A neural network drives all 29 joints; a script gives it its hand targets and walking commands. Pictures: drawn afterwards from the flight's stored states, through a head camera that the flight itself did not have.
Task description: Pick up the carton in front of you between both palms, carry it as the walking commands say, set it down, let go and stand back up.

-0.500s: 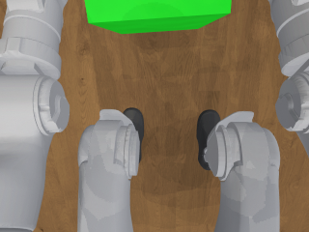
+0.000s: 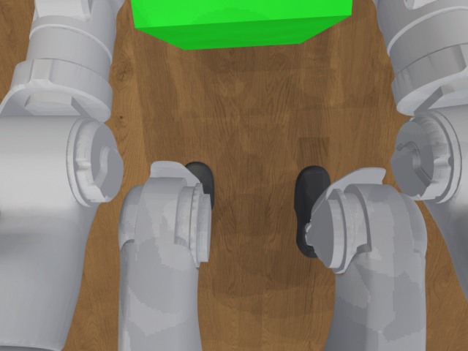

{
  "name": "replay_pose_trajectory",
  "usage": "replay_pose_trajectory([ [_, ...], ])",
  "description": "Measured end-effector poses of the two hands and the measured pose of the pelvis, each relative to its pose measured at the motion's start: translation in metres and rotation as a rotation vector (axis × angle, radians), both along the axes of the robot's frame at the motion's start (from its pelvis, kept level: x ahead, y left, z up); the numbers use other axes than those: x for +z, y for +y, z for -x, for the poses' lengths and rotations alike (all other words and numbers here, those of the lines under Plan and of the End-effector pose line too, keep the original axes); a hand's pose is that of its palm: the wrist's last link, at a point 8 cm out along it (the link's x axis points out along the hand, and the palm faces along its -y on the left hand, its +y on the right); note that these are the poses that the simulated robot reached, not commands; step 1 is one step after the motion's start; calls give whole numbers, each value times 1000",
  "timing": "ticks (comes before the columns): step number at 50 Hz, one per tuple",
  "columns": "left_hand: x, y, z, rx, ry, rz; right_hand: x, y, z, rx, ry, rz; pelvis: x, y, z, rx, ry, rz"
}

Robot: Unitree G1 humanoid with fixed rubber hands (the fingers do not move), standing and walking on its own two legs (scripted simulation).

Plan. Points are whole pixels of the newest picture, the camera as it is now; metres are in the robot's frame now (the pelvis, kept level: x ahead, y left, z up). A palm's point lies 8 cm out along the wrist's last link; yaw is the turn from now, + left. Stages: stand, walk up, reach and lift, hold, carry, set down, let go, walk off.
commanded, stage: reach and lift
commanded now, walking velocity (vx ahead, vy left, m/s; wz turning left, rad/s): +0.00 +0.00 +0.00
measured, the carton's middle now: out of the picture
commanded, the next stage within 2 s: none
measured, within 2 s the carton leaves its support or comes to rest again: leaves its support in 0.28 s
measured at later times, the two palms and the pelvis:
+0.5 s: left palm out of the picture +0.53 +0.19 -0.05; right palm out of the picture +0.55 -0.11 -0.04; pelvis +0.00 +0.00 +0.04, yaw +0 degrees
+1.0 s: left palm out of the picture +0.49 +0.18 +0.10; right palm out of the picture +0.51 -0.12 +0.11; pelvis +0.01 +0.00 +0.15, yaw +1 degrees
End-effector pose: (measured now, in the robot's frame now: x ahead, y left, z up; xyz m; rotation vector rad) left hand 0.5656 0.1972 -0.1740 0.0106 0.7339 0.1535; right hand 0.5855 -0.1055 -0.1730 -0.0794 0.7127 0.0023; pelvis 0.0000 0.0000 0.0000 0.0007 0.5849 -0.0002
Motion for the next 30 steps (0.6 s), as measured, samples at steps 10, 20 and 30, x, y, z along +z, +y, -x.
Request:
replay_pose_trajectory([
  [10,-1,1,4,-12,-4,34,-3,-1,4,-40,3,-50,-8,4,-8,1,12,-1],
  [20,64,-9,11,46,-105,30,72,-4,9,-86,-100,-40,16,2,0,13,-65,13],
  [30,179,-5,57,58,-28,8,178,0,53,-82,-21,-63,63,-2,4,20,104,3],
])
